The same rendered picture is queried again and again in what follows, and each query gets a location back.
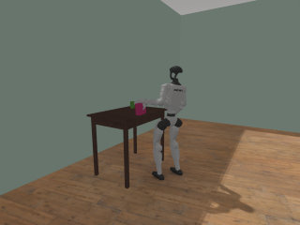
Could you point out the table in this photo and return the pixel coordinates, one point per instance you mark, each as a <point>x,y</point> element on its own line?
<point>124,118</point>

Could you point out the robot left forearm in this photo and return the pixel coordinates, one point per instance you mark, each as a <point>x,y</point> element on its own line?
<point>154,102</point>

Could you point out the robot left foot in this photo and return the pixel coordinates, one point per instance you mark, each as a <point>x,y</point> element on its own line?
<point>159,176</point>

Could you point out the left robot shin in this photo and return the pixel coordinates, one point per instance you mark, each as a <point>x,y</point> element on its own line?
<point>158,159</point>

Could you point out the left robot upper arm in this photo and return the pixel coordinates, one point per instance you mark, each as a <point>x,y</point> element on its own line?
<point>163,93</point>

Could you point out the sponge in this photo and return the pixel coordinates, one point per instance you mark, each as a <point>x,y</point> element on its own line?
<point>139,109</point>

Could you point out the robot right forearm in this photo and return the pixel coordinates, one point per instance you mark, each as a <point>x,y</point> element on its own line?
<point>177,111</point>

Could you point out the right robot upper arm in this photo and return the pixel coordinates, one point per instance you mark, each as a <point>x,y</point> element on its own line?
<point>184,97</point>

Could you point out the left robot hand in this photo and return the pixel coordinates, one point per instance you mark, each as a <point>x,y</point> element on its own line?
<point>140,100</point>

